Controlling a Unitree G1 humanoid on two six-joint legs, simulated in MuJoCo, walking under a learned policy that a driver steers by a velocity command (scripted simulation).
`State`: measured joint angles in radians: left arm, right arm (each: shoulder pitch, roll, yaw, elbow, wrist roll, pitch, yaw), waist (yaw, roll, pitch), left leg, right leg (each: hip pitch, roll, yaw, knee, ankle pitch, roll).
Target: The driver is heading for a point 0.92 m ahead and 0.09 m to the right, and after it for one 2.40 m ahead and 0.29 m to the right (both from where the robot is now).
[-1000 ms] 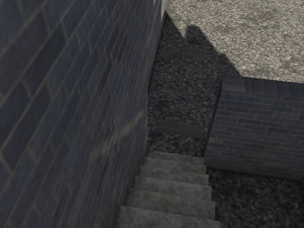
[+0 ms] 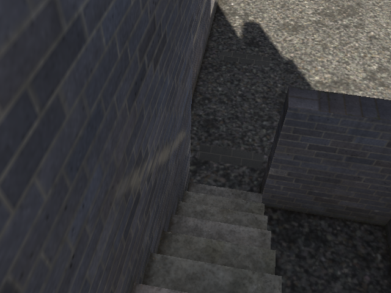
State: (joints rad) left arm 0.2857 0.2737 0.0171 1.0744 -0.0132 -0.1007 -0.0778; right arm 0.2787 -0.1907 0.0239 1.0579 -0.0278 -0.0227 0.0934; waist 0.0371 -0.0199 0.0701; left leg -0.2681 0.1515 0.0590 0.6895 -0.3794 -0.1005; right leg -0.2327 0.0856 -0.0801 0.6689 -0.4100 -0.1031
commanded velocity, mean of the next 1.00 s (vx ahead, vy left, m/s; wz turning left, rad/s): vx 0.00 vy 0.00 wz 0.00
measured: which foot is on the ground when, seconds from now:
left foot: down 0.00-1.00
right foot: down 0.00-1.00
